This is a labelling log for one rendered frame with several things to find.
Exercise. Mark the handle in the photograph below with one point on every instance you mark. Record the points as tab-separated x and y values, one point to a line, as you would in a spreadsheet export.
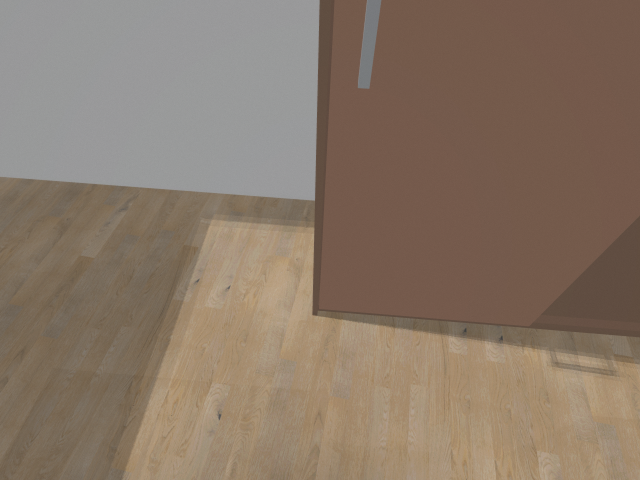
368	43

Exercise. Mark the wardrobe door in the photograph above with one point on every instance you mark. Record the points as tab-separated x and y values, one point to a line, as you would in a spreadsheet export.
494	158
609	289

